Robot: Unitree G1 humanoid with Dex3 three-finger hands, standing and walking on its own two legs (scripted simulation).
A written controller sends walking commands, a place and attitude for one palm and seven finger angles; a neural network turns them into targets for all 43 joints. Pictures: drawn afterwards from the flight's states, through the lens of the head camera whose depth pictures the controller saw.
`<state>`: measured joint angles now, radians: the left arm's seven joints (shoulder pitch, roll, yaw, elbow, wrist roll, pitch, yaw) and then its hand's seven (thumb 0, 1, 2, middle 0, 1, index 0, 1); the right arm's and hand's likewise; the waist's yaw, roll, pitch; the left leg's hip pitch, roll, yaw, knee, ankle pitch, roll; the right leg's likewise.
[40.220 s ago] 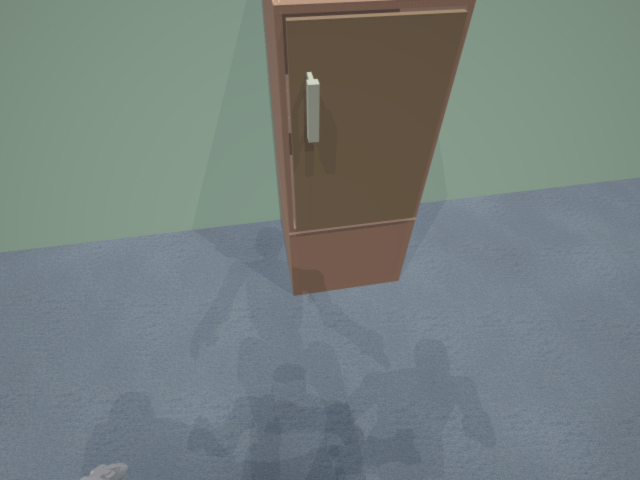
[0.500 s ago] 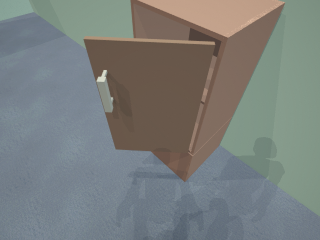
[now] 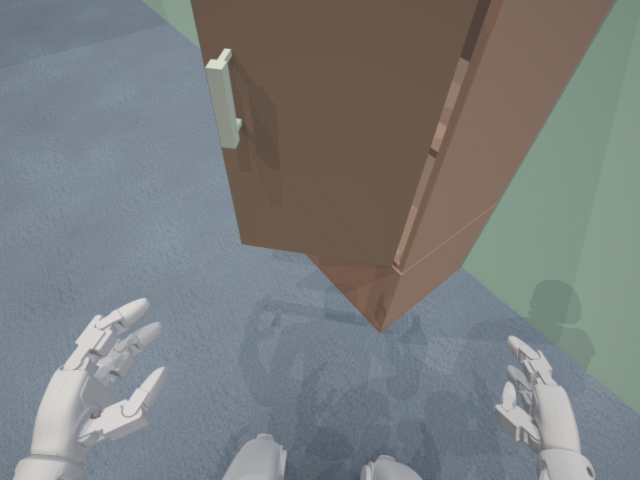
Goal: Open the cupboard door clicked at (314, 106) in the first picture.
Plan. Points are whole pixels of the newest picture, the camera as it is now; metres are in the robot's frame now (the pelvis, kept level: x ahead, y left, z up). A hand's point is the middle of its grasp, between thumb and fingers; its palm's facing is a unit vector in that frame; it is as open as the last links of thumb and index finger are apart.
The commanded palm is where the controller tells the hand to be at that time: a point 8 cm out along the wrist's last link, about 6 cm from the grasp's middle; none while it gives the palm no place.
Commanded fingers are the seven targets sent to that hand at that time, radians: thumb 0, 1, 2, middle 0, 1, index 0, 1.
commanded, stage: raise the hand with hooked fingers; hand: left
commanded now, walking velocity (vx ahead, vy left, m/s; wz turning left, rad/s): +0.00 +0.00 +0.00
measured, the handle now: (228, 99) +0.62 +0.22 +0.12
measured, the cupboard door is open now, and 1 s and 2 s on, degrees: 42 42 42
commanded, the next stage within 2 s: move the hooked fingers beside the handle in 1.62 s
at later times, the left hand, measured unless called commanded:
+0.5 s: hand (112, 321) +0.25 +0.26 +0.08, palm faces -0.05 -1.00 -0.05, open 12.0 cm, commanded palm +0.23 +0.31 +0.09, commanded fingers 0.00 -0.27 0.40 -0.28 -1.05 -0.28 -1.05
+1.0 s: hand (65, 260) +0.29 +0.30 +0.13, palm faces -0.02 -1.00 -0.05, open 13.9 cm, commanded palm +0.27 +0.35 +0.13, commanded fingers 0.00 -0.50 0.30 -0.30 -1.20 -0.30 -1.20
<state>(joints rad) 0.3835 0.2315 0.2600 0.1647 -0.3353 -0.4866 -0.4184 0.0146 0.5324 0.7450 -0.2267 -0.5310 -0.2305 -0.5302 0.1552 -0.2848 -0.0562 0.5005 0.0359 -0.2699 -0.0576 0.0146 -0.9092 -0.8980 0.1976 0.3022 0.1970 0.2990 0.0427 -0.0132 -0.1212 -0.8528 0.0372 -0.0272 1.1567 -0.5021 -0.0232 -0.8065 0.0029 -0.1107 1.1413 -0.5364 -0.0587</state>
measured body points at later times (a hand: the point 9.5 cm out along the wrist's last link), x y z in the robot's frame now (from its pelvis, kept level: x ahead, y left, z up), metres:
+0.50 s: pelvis +0.01 +0.03 +0.03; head +0.06 +0.04 +0.48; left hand +0.25 +0.31 +0.09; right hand +0.14 -0.23 -0.05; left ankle +0.04 +0.13 -0.65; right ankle +0.02 -0.09 -0.65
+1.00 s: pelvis +0.02 +0.04 +0.05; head +0.05 +0.05 +0.50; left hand +0.29 +0.36 +0.14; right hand +0.19 -0.19 -0.02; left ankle +0.04 +0.13 -0.65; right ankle +0.02 -0.09 -0.65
